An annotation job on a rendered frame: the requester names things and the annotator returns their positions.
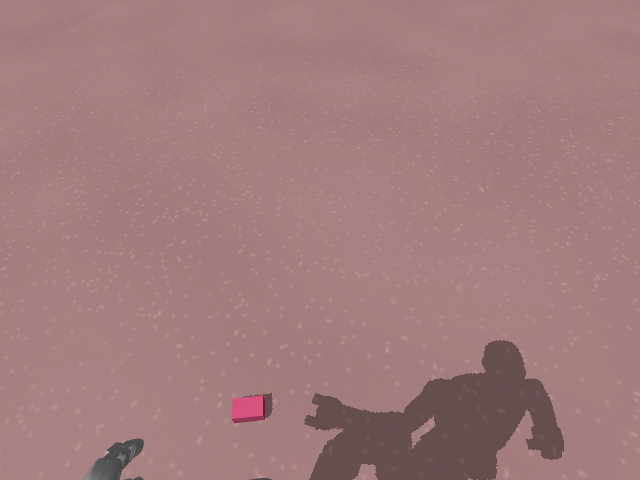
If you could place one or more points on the left robot hand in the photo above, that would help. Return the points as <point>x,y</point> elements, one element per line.
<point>115,460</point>

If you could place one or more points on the small box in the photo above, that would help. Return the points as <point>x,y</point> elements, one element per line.
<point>248,409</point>

